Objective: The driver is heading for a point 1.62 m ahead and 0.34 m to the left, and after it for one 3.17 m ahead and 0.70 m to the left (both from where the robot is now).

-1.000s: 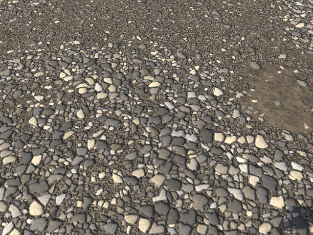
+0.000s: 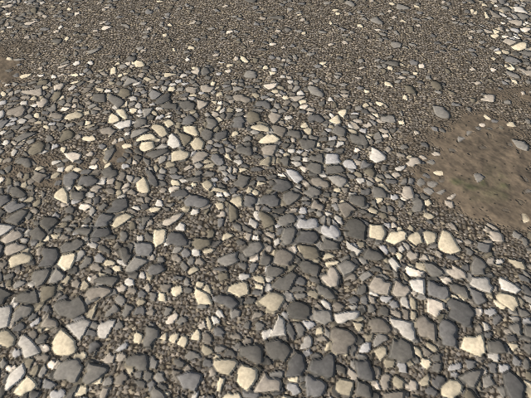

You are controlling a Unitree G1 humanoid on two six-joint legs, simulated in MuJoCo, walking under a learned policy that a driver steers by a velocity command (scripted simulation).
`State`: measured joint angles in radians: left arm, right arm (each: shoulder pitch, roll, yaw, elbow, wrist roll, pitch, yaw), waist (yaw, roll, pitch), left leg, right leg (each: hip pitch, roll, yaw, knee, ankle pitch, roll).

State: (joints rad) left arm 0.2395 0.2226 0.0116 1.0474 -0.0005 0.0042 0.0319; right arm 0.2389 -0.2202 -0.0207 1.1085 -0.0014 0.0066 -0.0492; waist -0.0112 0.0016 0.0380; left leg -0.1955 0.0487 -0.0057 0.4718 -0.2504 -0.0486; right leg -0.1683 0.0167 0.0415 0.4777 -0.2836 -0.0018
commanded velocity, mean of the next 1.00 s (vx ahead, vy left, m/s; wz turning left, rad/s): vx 0.21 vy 0.00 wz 0.00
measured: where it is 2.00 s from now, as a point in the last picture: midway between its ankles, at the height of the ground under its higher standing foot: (267, 287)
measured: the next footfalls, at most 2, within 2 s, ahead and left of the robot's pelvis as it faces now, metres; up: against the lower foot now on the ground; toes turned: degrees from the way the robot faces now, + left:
right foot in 1.06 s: +0.43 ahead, -0.09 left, +0.00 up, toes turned -2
left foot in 1.60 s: +0.73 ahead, +0.15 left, +0.00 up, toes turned +3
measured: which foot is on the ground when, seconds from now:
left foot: down 0.00-1.00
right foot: down 0.00-0.62, up 0.64-1.00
